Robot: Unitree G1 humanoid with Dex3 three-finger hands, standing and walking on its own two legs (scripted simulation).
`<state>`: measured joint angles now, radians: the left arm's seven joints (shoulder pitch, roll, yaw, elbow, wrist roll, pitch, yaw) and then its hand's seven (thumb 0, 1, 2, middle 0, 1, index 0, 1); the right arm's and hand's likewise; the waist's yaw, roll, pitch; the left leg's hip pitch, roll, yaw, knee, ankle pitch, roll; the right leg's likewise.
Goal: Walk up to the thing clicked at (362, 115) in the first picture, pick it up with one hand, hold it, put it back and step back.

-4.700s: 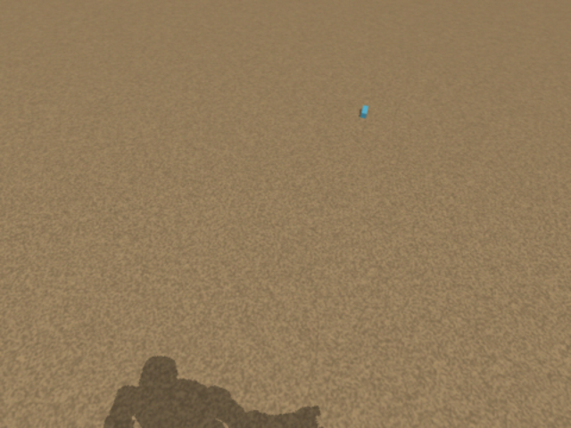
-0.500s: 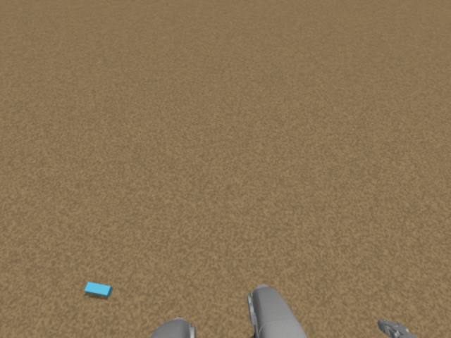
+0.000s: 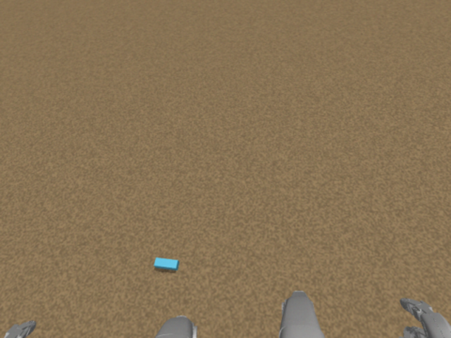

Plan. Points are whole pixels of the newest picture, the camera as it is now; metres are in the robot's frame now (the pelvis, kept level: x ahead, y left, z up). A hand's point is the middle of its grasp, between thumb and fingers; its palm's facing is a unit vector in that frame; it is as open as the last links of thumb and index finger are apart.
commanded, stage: walk up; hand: left
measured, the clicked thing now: (166, 263) +0.44 +0.29 -0.69
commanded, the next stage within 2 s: none
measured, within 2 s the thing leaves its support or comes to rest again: neither
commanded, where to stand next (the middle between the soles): +0.02 +0.10 m, yaw -9 degrees
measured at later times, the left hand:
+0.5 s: hand out of the picture +0.01 +0.43 -0.11, palm faces -0.15 -0.90 -0.42, open 7.4 cm
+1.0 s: hand out of the picture +0.00 +0.44 -0.09, palm faces -0.23 -0.89 -0.40, open 7.3 cm
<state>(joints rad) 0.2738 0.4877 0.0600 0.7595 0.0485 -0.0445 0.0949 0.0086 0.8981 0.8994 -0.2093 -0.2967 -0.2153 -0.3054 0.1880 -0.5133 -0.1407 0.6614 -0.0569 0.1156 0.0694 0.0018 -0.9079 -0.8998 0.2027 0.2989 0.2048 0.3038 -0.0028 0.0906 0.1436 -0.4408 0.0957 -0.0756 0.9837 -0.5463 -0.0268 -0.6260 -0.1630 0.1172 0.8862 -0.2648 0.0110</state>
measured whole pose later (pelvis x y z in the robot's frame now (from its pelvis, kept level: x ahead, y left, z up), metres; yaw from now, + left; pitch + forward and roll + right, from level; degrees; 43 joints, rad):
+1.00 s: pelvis -0.08 +0.18 +0.06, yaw -14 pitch -1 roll -1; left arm 0.30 0.38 0.05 0.99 0.03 -0.03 -0.01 0.01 0.91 0.90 -0.20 -0.30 -0.21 -0.30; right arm 0.26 -0.43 -0.06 0.96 0.00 -0.01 0.01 0.00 -0.91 -0.90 0.20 0.30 0.20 0.30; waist 0.01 0.03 0.06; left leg -0.40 0.02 0.00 0.78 -0.42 0.01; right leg -0.16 -0.02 -0.03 0.53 -0.35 0.00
